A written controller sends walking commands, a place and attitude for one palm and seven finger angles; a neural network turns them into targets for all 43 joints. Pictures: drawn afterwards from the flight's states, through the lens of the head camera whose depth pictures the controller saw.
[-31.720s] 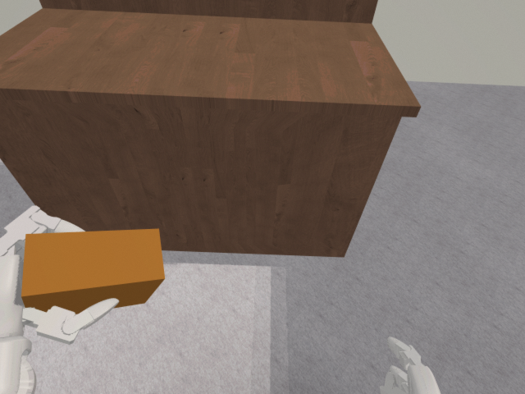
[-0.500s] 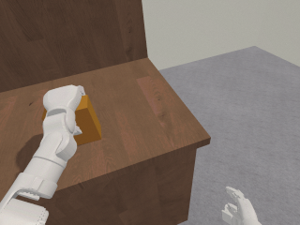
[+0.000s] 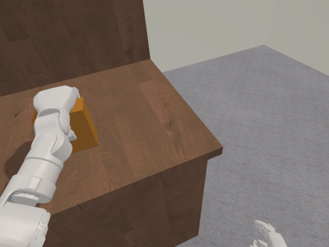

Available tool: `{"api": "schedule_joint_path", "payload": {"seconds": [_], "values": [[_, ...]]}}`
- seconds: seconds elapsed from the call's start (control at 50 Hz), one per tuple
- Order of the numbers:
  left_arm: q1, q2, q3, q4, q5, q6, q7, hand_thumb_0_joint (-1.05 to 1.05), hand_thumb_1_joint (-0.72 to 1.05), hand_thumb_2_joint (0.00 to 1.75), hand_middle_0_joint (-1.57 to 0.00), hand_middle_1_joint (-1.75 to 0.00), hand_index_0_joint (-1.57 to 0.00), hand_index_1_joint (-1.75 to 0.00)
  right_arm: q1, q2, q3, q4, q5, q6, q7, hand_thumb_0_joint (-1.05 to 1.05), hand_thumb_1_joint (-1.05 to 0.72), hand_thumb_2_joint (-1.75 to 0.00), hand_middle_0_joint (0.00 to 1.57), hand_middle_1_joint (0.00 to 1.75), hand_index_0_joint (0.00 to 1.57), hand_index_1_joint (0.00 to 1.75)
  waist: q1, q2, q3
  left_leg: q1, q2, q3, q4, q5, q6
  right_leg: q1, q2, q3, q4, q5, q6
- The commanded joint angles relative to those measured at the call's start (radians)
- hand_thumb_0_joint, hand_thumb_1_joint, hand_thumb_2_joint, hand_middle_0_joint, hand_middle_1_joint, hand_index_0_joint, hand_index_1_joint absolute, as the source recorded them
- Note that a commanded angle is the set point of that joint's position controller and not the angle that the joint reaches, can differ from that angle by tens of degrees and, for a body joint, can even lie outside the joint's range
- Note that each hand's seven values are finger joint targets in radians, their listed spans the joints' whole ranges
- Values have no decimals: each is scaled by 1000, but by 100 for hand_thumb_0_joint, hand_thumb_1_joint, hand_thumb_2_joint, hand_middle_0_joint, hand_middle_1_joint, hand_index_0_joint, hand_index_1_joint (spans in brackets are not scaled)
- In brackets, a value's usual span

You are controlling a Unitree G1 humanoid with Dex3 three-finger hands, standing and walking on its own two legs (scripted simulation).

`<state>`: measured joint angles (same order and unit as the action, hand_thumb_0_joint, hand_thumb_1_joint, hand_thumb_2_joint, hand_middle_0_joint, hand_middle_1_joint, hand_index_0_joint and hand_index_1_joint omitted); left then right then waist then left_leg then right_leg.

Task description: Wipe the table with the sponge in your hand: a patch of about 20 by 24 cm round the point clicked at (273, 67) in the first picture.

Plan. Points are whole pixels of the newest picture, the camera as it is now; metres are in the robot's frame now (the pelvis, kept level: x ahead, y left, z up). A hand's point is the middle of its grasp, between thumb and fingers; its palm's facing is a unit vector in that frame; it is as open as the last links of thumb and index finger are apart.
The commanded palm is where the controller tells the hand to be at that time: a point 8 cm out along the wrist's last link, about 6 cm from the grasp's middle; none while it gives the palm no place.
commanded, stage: wipe forward along the middle lane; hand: left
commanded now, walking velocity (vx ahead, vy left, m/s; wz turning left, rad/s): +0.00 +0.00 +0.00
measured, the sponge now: (72, 133) +0.37 +0.28 +0.11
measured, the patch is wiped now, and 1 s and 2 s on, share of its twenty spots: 1.00 1.00 1.00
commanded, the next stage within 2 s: slide back across to the first lane in 0.38 s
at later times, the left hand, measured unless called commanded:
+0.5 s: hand (64, 104) +0.43 +0.31 +0.16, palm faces -0.08 +0.00 -1.00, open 10.2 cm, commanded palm +0.41 +0.30 +0.19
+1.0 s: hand (35, 110) +0.40 +0.37 +0.17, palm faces -0.02 -0.02 -1.00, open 10.2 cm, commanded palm +0.37 +0.36 +0.22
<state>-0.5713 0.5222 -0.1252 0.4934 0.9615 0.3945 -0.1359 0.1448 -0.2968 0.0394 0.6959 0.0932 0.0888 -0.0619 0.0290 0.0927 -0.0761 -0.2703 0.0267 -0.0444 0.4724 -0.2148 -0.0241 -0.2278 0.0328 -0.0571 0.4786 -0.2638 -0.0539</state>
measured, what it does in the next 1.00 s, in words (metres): stands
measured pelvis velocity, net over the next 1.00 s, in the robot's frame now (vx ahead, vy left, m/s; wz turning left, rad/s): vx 0.03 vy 0.04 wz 0.00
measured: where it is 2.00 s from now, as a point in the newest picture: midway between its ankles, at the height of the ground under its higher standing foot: outside the picture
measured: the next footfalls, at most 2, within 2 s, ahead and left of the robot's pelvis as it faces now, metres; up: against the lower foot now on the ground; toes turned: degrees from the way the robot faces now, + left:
none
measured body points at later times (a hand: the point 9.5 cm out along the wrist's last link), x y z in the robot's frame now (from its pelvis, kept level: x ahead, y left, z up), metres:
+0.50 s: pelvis +0.00 +0.00 +0.00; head +0.01 -0.02 +0.45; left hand +0.43 +0.30 +0.22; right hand +0.10 -0.26 -0.13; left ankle +0.02 +0.15 -0.74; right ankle -0.01 -0.08 -0.74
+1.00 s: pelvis +0.03 +0.04 +0.00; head +0.03 +0.01 +0.45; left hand +0.39 +0.37 +0.22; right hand +0.21 -0.21 -0.10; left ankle +0.02 +0.15 -0.74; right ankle -0.01 -0.08 -0.74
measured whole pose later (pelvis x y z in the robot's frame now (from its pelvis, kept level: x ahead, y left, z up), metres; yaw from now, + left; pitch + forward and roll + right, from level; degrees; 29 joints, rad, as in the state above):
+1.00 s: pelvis +0.03 +0.04 +0.00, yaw +0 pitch +3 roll -1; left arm -0.59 0.64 -0.01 0.56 0.95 0.29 -0.16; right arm 0.13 -0.29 0.02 0.66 0.09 0.09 -0.05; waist 0.04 0.07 -0.06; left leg -0.27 -0.01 -0.03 0.46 -0.24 0.01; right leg -0.20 0.00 -0.04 0.41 -0.26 -0.01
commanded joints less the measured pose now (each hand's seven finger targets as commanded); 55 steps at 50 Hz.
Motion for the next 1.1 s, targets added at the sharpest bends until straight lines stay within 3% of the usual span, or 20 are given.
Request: {"api": "schedule_joint_path", "payload": {"seconds": [0.0,0.06,0.12,0.16,0.22,0.26,0.32,0.36,0.42,0.56,0.64,0.66,0.74,0.76,0.82,0.86,0.92,1.0,1.06,1.08], "values": [[-298,188,38,21,25,-18,20,0,10,130,-120,-160,-120,-160,-128,-114,-38,-149,-3,-50,-9,0,-90,-90,20,30,20,30,-12,-133,-99,21,-61,41,-40,58,68,7,-18,40,-119,119,13],[-327,246,84,64,35,-35,30,0,10,130,-120,-160,-120,-160,-116,-117,-40,-141,-5,-52,-14,0,-90,-90,20,30,20,30,-5,-119,-110,12,-61,34,-47,55,68,7,-18,53,-126,111,7],[-379,211,41,115,39,-49,38,0,10,130,-120,-160,-120,-160,-90,-118,-42,-128,-1,-54,-14,0,-90,-90,20,30,20,30,-20,-137,-107,9,-61,40,-44,32,70,-8,-19,47,-128,80,12],[-428,257,73,130,39,-64,41,0,10,130,-120,-160,-120,-160,-87,-118,-40,-124,-1,-57,-18,0,-90,-90,20,30,20,30,-18,-108,-112,1,-58,32,-55,21,68,-11,-20,54,-134,64,8],[-491,256,49,210,46,-77,42,0,10,130,-120,-160,-120,-160,-54,-123,-43,-103,1,-62,-22,0,-90,-90,20,30,20,30,-33,-141,-101,-12,-58,39,-50,-13,72,-27,-23,55,-140,20,17],[-540,317,93,243,51,-96,40,0,10,130,-120,-160,-120,-160,-38,-127,-42,-93,-1,-68,-27,0,-90,-90,20,30,20,30,-29,-126,-125,-22,-58,30,-57,-5,70,-16,-23,61,-138,30,11],[-561,274,44,287,70,-117,41,0,10,130,-120,-160,-120,-160,-6,-127,-48,-87,-2,-67,-24,0,-90,-90,20,30,20,30,-44,-120,-141,-17,-60,39,-41,15,72,-20,-24,58,-130,62,14],[-578,302,71,291,72,-134,39,0,10,130,-120,-160,-120,-160,1,-127,-50,-88,-7,-68,-27,0,-90,-90,20,30,20,30,-39,-94,-162,-17,-58,32,-44,34,72,-11,-24,65,-131,93,7],[-592,337,84,327,74,-150,43,0,10,130,-120,-160,-120,-160,36,-138,-56,-76,-8,-62,-25,0,-90,-90,20,30,20,30,-51,-132,-184,-30,-59,44,-22,59,75,20,-29,73,-121,165,17],[-468,388,167,189,64,-183,55,0,10,130,-120,-160,-120,-160,12,-133,-68,-122,-15,-36,-10,0,-90,-90,20,30,20,30,-6,-71,-286,10,-64,43,-19,202,80,127,-29,69,-85,365,-2],[-429,419,201,130,41,-160,67,0,10,130,-120,-160,-120,-160,-13,-141,-71,-125,-8,-24,-2,0,-90,-90,20,30,20,30,-6,-108,-237,16,-63,55,-20,209,86,129,-26,64,-91,380,9],[-426,436,223,94,31,-158,65,0,10,130,-120,-160,-120,-160,-32,-136,-66,-137,-9,-26,-1,0,-90,-90,20,30,20,30,11,-82,-243,17,-66,44,-32,225,85,137,-26,58,-88,379,1],[-436,459,227,45,40,-120,65,0,10,130,-120,-160,-120,-160,-55,-139,-66,-137,-6,-24,5,0,-90,-90,20,30,20,30,9,-74,-232,47,-67,46,-32,246,86,128,-20,46,-88,365,3],[-451,470,238,1,35,-119,60,0,10,130,-120,-160,-120,-160,-76,-133,-63,-147,-5,-28,5,0,-90,-90,20,30,20,30,19,-15,-247,61,-70,40,-38,278,83,135,-21,47,-83,380,-8],[-392,462,237,-54,35,-100,47,0,10,130,-120,-160,-120,-160,-83,-133,-66,-160,-10,-27,9,0,-90,-90,20,30,20,30,18,-47,-290,94,-70,42,-16,330,88,164,-20,41,-69,440,-5],[-449,454,228,-119,22,-102,29,0,10,130,-120,-160,-120,-160,-106,-124,-58,-173,-5,-33,7,0,-90,-90,20,30,20,30,13,-14,-288,115,-68,30,-26,345,86,142,-19,35,-77,422,-12],[-424,451,224,-112,22,-101,11,0,10,130,-120,-160,-120,-160,-92,-128,-61,-169,-8,-37,3,0,-90,-90,20,30,20,30,-1,-47,-261,137,-65,21,-21,332,87,109,-13,22,-86,381,-10],[-477,402,165,-142,31,-117,-16,0,10,130,-120,-160,-120,-160,-91,-121,-54,-172,-7,-42,-2,0,-90,-90,20,30,20,30,-20,5,-244,186,-58,2,-27,351,80,53,-8,8,-99,326,-18],[-500,408,170,-174,36,-134,-30,0,10,130,-120,-160,-120,-160,-94,-115,-50,-180,-8,-50,-6,0,-90,-90,20,30,20,30,-14,46,-263,214,-53,-16,-33,388,73,44,-4,4,-105,302,-30],[-502,376,140,-168,41,-138,-33,0,10,130,-120,-160,-120,-160,-84,-117,-53,-177,-12,-51,-6,0,-90,-90,20,30,20,30,-21,45,-257,229,-53,-20,-25,394,72,32,-1,-2,-103,295,-31]]}}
